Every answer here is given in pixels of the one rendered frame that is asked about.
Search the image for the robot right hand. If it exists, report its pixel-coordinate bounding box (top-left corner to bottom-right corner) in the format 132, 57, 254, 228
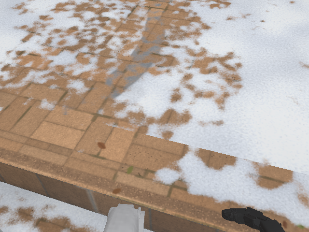
221, 207, 285, 232

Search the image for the left robot thigh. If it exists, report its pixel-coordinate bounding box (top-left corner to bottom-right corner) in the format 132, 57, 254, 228
103, 203, 145, 232

